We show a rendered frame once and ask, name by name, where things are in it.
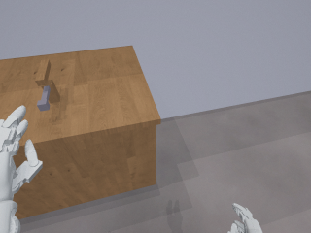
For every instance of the tap lever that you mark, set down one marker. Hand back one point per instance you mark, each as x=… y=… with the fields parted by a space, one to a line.
x=43 y=104

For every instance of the counter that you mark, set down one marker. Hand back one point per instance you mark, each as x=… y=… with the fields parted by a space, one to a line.
x=97 y=139

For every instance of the right robot hand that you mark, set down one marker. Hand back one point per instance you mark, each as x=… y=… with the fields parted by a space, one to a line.
x=250 y=225

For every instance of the left robot hand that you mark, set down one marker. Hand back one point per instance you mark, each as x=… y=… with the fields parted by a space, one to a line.
x=11 y=131

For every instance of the robot left forearm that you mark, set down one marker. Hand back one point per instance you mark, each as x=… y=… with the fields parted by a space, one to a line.
x=9 y=223

